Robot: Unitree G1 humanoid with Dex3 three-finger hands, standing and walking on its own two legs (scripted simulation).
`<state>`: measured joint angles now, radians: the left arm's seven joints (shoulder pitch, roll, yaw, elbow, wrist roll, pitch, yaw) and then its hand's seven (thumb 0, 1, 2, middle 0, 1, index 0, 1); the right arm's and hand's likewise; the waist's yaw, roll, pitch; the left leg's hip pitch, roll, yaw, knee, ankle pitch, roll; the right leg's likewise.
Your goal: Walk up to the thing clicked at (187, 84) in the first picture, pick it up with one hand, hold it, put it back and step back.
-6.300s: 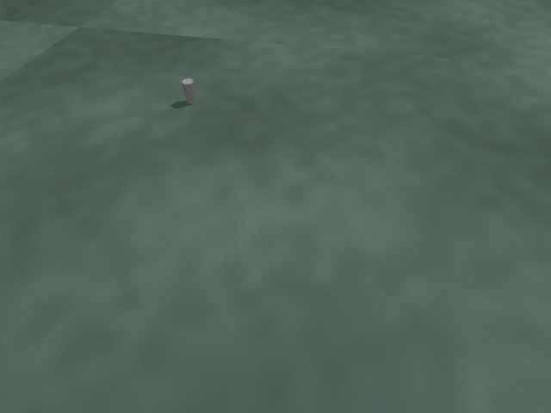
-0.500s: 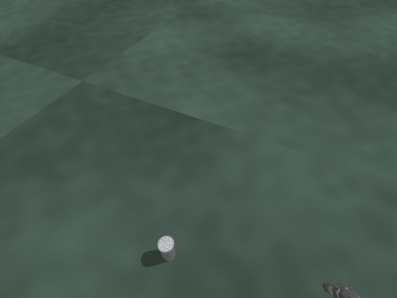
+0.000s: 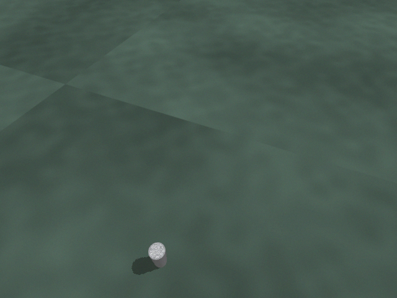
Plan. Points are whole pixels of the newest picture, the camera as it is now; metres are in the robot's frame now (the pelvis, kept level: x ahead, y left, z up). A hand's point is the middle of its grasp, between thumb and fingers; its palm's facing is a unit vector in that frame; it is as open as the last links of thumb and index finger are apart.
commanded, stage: walk up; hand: left
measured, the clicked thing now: (158, 256) +0.43 +0.20 -0.71
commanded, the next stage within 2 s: none
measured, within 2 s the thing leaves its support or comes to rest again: neither
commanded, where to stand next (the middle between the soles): +0.07 -0.01 m, yaw -2 degrees
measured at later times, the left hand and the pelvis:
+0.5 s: hand out of the picture +0.08 +0.25 -0.16, palm faces +0.00 -0.94 -0.33, open 7.4 cm; pelvis +0.01 +0.00 +0.00, yaw +0 degrees
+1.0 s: hand out of the picture +0.08 +0.26 -0.16, palm faces -0.03 -0.93 -0.38, open 7.4 cm; pelvis +0.03 -0.02 -0.01, yaw -1 degrees
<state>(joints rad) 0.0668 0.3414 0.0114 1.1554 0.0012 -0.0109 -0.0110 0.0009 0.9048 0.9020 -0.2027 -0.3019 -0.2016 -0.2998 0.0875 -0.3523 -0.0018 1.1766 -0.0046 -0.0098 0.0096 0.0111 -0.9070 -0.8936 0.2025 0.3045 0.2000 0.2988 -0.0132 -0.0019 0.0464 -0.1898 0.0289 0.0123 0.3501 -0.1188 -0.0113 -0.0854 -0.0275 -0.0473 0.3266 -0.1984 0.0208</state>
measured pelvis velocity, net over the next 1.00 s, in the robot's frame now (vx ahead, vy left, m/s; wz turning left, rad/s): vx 0.03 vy -0.02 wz -0.01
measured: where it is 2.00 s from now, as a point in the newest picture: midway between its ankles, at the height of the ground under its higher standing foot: outside the picture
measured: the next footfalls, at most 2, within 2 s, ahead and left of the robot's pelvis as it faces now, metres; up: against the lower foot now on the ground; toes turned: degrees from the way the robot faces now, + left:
left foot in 1.30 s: +0.20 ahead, +0.11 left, +0.00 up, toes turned +1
right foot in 1.62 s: +0.09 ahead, -0.13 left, +0.00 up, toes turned +0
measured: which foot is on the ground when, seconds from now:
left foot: down 0.00-1.00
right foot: down 0.00-1.00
